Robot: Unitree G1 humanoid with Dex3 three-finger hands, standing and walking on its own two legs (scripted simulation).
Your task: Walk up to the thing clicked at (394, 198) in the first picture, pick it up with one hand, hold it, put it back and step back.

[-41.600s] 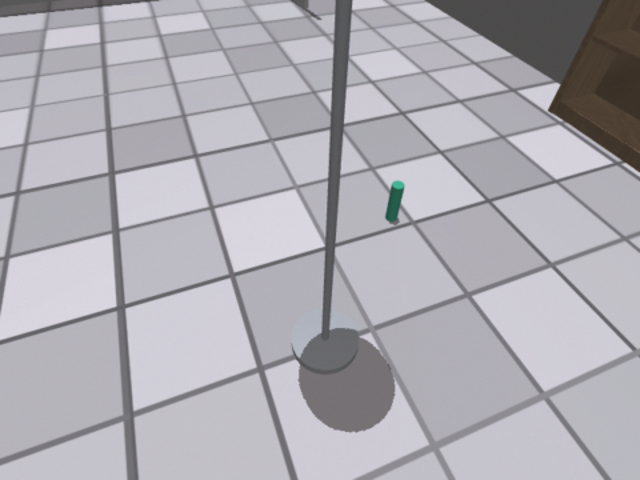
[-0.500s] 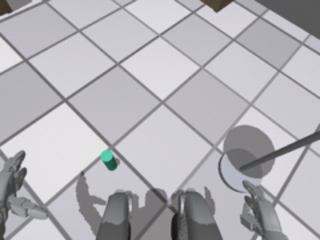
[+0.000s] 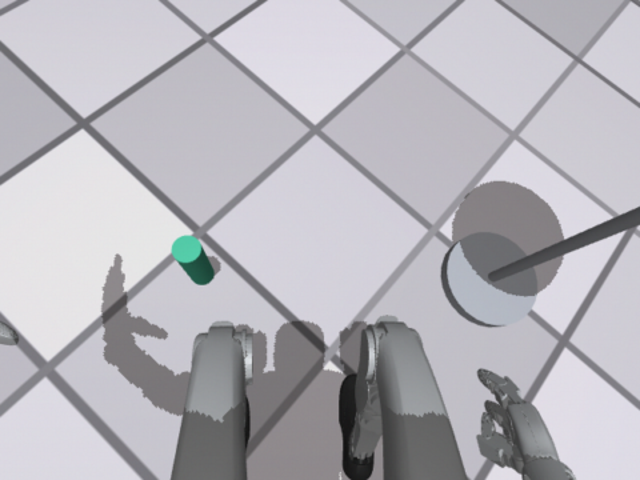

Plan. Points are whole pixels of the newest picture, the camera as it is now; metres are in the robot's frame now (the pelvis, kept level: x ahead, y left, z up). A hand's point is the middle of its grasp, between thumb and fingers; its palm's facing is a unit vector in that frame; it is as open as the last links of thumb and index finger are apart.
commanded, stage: go down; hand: left
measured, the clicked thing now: (195, 262) +0.45 +0.21 -0.39
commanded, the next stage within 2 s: approach in 1.16 s
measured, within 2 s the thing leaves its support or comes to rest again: neither
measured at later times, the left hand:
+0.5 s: hand out of the picture +0.37 +0.39 -0.08, palm faces +0.11 -0.99 -0.12, open 17.4 cm
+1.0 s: hand out of the picture +0.38 +0.39 -0.09, palm faces +0.11 -0.99 -0.10, open 17.5 cm
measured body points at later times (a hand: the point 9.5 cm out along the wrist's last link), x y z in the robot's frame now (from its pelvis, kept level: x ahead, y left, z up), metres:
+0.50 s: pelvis -0.01 +0.00 -0.07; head +0.19 +0.06 +0.33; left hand +0.36 +0.44 -0.07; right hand +0.14 -0.27 -0.17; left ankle +0.07 +0.12 -0.46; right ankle +0.09 -0.13 -0.46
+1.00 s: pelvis -0.02 +0.00 -0.10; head +0.18 +0.06 +0.30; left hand +0.37 +0.44 -0.08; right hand +0.12 -0.28 -0.20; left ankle +0.07 +0.12 -0.46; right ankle +0.09 -0.13 -0.46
